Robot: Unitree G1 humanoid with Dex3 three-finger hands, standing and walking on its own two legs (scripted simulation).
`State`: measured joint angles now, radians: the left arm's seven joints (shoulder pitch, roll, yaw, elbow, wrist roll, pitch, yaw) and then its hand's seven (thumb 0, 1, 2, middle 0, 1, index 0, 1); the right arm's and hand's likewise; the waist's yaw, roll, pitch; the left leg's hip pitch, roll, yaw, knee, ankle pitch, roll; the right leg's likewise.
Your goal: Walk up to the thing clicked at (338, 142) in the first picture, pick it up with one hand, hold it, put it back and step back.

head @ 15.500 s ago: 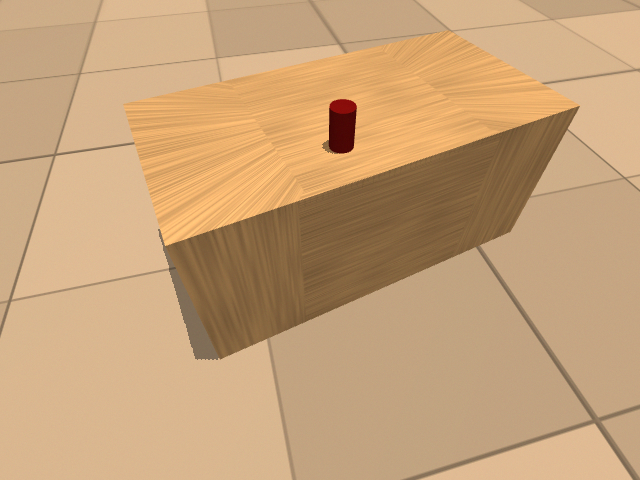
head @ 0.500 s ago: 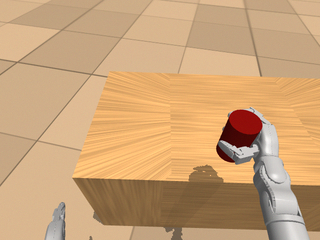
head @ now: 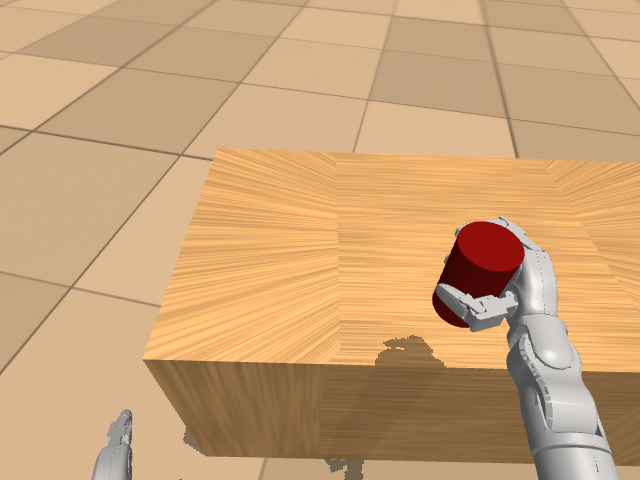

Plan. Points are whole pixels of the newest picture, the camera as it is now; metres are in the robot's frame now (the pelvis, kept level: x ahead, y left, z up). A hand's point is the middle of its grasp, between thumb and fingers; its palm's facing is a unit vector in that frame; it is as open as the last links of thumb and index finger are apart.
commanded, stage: hold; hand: right
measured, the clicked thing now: (473, 277) +0.32 -0.17 +0.11
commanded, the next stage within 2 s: crouch in 1.50 s
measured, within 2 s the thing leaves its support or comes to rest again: neither
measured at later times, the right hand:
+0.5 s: hand (471, 280) +0.31 -0.16 +0.12, palm faces +0.16 +0.99 -0.02, open 9.8 cm
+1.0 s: hand (473, 277) +0.32 -0.17 +0.11, palm faces +0.17 +0.99 -0.02, open 9.8 cm
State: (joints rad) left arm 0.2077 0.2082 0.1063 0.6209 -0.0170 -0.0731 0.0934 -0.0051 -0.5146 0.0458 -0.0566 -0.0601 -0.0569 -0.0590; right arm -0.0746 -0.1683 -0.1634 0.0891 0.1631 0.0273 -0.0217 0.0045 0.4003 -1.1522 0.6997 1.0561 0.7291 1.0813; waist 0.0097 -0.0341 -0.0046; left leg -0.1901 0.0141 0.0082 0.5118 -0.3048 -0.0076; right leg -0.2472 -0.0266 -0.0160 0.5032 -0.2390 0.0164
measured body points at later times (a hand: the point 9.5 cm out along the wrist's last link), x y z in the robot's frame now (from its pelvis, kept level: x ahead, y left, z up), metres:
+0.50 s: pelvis -0.01 +0.00 +0.00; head -0.02 +0.02 +0.45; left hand +0.15 +0.26 -0.08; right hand +0.30 -0.22 +0.12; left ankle -0.02 +0.12 -0.74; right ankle +0.02 -0.13 -0.74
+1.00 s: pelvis -0.01 +0.00 +0.00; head -0.01 +0.02 +0.45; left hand +0.15 +0.26 -0.08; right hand +0.30 -0.22 +0.12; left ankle -0.02 +0.12 -0.74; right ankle +0.02 -0.13 -0.74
